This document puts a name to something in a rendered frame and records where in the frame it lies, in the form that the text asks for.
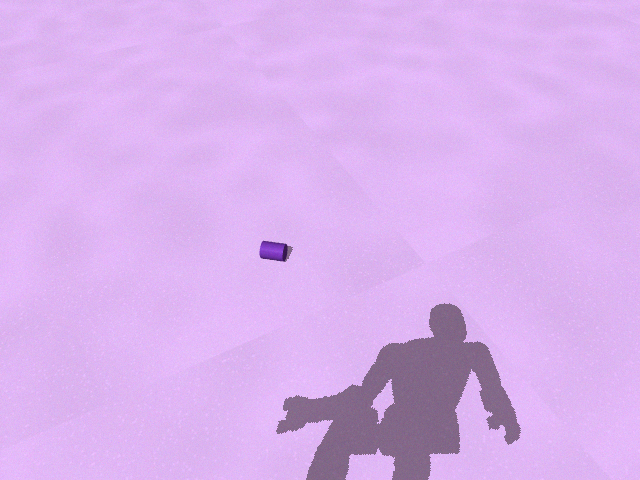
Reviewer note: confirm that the can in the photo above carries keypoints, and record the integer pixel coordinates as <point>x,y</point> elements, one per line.
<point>273,251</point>

